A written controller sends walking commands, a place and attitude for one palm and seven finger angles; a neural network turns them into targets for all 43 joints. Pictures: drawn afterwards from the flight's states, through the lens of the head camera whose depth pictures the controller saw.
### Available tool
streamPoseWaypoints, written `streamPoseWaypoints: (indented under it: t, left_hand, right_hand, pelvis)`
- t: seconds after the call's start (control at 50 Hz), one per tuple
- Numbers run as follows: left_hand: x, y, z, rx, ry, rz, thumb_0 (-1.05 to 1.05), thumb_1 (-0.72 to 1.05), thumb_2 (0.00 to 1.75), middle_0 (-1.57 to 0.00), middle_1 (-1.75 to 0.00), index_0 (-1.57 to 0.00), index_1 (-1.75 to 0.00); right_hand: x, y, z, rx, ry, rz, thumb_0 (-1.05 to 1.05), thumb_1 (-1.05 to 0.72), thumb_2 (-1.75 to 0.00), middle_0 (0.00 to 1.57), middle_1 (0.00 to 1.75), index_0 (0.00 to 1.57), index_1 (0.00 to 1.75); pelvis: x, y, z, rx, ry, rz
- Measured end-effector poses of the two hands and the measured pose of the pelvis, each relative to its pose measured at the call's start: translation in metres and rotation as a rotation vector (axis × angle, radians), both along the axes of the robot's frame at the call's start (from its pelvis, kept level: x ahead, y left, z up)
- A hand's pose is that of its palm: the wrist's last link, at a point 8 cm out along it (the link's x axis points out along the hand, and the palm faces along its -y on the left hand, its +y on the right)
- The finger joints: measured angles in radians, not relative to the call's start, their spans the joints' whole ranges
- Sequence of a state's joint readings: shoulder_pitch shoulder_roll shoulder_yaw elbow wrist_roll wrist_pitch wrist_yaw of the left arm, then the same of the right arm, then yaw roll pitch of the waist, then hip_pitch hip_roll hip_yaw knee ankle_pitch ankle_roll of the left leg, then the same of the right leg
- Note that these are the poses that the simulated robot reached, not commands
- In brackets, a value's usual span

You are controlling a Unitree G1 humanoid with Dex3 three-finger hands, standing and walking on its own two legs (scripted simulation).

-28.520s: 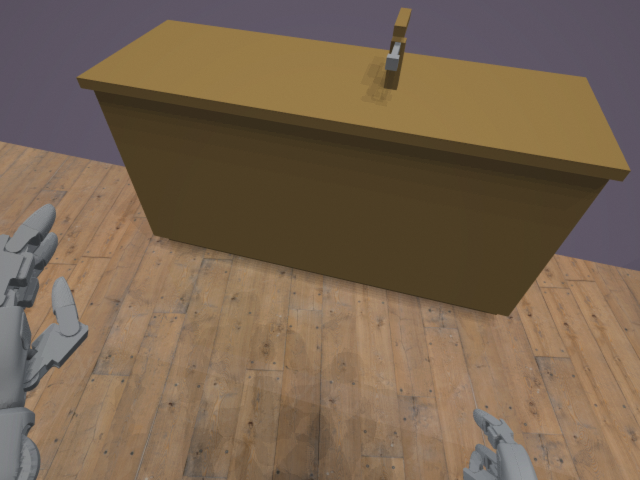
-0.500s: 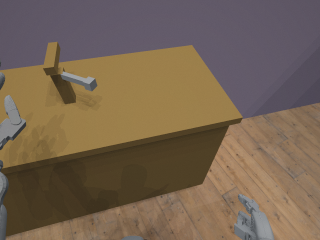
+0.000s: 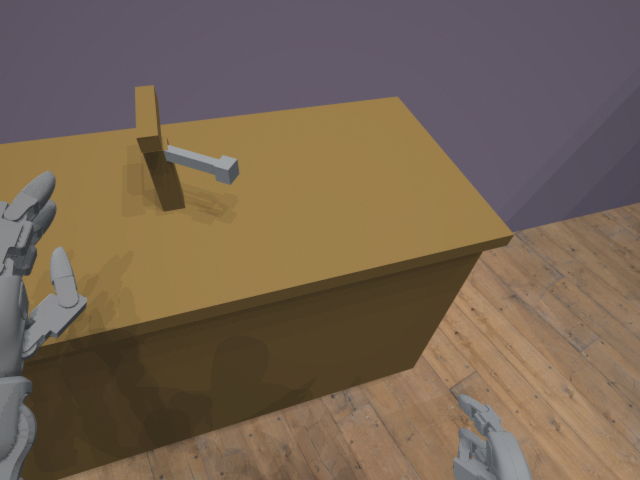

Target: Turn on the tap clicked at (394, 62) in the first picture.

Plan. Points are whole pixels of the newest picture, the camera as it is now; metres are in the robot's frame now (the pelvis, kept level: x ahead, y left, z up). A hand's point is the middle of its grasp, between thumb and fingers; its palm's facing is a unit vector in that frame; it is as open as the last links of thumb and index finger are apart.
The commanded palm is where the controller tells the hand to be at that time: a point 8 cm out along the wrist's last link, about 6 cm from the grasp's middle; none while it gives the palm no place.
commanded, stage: come to a stop and stand still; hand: left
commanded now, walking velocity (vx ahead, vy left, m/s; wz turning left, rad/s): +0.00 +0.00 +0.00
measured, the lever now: (226, 170) +0.50 +0.19 +0.10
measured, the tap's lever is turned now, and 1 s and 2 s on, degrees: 52 52 52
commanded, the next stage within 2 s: look again from close up in 1.60 s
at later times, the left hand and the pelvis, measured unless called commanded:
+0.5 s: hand out of the picture +0.15 +0.32 +0.17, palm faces +0.46 -0.82 -0.35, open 7.4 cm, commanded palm +0.10 +0.34 +0.18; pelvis -0.04 +0.05 -0.02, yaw +4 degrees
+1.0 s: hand out of the picture +0.15 +0.37 +0.16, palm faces +0.39 -0.86 -0.33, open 7.4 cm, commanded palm +0.09 +0.40 +0.18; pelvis -0.07 +0.12 -0.02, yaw -1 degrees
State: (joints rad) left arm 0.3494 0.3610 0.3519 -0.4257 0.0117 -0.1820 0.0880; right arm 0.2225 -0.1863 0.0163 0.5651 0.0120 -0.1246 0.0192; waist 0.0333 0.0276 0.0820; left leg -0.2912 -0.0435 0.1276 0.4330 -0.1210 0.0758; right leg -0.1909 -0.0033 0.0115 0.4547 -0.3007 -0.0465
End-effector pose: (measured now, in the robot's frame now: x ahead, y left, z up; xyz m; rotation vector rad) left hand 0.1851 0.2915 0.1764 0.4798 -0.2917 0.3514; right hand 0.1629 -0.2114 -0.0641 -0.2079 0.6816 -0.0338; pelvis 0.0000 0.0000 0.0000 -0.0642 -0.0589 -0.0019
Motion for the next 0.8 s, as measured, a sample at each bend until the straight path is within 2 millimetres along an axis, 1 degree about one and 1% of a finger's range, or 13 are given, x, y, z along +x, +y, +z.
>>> streamPoseWaypoints:
  t: [0.14,0.22,0.28,0.34,0.4,0.44,0.48,0.52,0.56,0.6,0.66,0.74,0.8]
  left_hand:
    - [-0.016,0.022,-0.007,0.003,0.052,0.036,0.01,0.89,0.9,-0.21,-0.31,-0.21,-0.31]
    - [-0.031,0.032,-0.006,0.0,0.032,0.063,0.01,0.89,0.9,-0.21,-0.31,-0.21,-0.31]
    - [-0.041,0.037,-0.007,-0.005,-0.019,0.059,0.01,0.89,0.9,-0.21,-0.31,-0.21,-0.31]
    - [-0.046,0.044,-0.011,-0.032,-0.065,0.054,0.01,0.89,0.9,-0.21,-0.31,-0.21,-0.31]
    - [-0.05,0.054,-0.012,-0.08,-0.041,0.075,0.01,0.89,0.9,-0.21,-0.31,-0.21,-0.31]
    - [-0.059,0.06,-0.007,-0.043,-0.029,0.082,0.01,0.89,0.9,-0.21,-0.31,-0.21,-0.31]
    - [-0.072,0.064,-0.003,-0.015,-0.067,0.052,0.01,0.89,0.9,-0.21,-0.31,-0.21,-0.31]
    - [-0.079,0.069,0.0,-0.011,-0.112,0.029,0.01,0.89,0.9,-0.21,-0.31,-0.21,-0.31]
    - [-0.079,0.077,0.0,-0.02,-0.161,0.016,0.01,0.89,0.9,-0.21,-0.31,-0.21,-0.31]
    - [-0.075,0.087,-0.001,-0.019,-0.193,0.008,0.01,0.89,0.9,-0.21,-0.31,-0.21,-0.31]
    - [-0.065,0.098,-0.002,-0.013,-0.14,0.008,0.01,0.89,0.9,-0.21,-0.31,-0.2,-0.31]
    - [-0.068,0.097,0.008,0.035,-0.052,-0.042,0.01,0.89,0.9,-0.21,-0.31,-0.2,-0.31]
    - [-0.076,0.093,0.015,0.097,-0.017,-0.079,0.01,0.89,0.9,-0.21,-0.31,-0.2,-0.31]
  right_hand:
    - [0.008,0.015,0.001,0.001,-0.013,0.023,0.02,-0.9,-0.9,0.21,0.3,0.2,0.3]
    - [0.007,0.021,-0.002,-0.009,-0.005,0.047,0.02,-0.9,-0.9,0.21,0.3,0.2,0.3]
    - [0.005,0.025,-0.007,-0.031,-0.002,0.054,0.02,-0.9,-0.9,0.21,0.3,0.2,0.3]
    - [0.002,0.03,-0.013,-0.05,0.0,0.047,0.02,-0.9,-0.9,0.21,0.3,0.2,0.3]
    - [-0.007,0.04,-0.012,-0.031,0.011,0.044,0.02,-0.9,-0.9,0.21,0.3,0.2,0.3]
    - [-0.011,0.048,-0.012,-0.016,0.003,0.065,0.02,-0.9,-0.9,0.2,0.3,0.2,0.3]
    - [-0.016,0.055,-0.013,-0.023,0.009,0.065,0.02,-0.9,-0.9,0.21,0.3,0.2,0.3]
    - [-0.023,0.064,-0.01,-0.039,0.027,0.055,0.02,-0.9,-0.9,0.21,0.3,0.2,0.3]
    - [-0.028,0.073,-0.009,-0.057,0.008,0.046,0.02,-0.9,-0.9,0.21,0.3,0.2,0.3]
    - [-0.034,0.081,-0.015,-0.063,-0.031,0.026,0.02,-0.9,-0.9,0.21,0.3,0.2,0.3]
    - [-0.054,0.097,-0.019,-0.009,-0.023,-0.021,0.02,-0.9,-0.9,0.21,0.3,0.2,0.3]
    - [-0.087,0.111,-0.015,0.054,0.024,-0.041,0.02,-0.9,-0.9,0.21,0.3,0.2,0.3]
    - [-0.104,0.11,-0.021,0.056,0.064,-0.054,0.02,-0.9,-0.9,0.21,0.3,0.2,0.3]
  pelvis:
    - [-0.008,0.012,-0.003,-0.007,-0.015,0.018]
    - [-0.013,0.018,-0.005,-0.012,-0.025,0.044]
    - [-0.016,0.023,-0.014,-0.015,-0.032,0.062]
    - [-0.022,0.03,-0.022,-0.019,-0.048,0.06]
    - [-0.03,0.038,-0.015,0.004,-0.062,0.059]
    - [-0.035,0.045,-0.016,0.008,-0.048,0.101]
    - [-0.041,0.05,-0.02,0.019,-0.038,0.091]
    - [-0.045,0.055,-0.02,0.045,-0.02,0.051]
    - [-0.048,0.066,-0.023,0.053,-0.003,0.031]
    - [-0.057,0.081,-0.031,0.057,-0.015,0.028]
    - [-0.068,0.092,-0.024,0.078,-0.045,0.014]
    - [-0.072,0.098,-0.01,0.064,-0.02,0.001]
    - [-0.07,0.101,-0.008,0.056,0.01,-0.013]
